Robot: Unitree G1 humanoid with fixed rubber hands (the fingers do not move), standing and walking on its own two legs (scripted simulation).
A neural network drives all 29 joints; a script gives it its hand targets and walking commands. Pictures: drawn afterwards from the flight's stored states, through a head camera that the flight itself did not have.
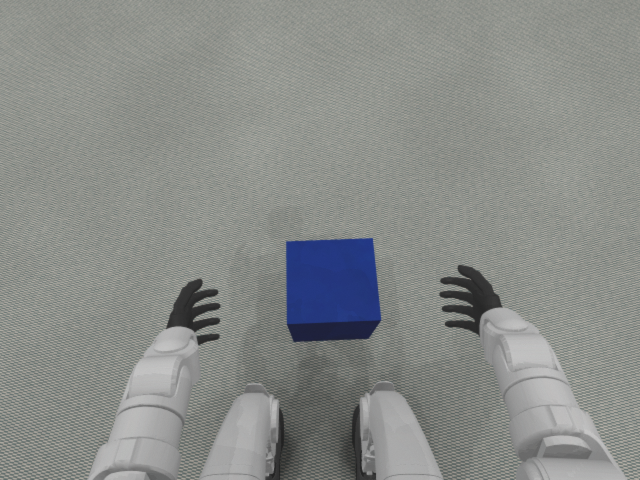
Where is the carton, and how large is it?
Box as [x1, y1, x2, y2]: [286, 238, 380, 341]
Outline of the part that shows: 372,238 286,241 287,325 294,341 368,338 380,320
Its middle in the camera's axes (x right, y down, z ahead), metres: +0.03 +0.13 +1.01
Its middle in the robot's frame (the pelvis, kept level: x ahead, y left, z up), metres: +0.49 -0.02 -0.56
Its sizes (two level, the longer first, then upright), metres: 0.210 0.200 0.250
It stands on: the floor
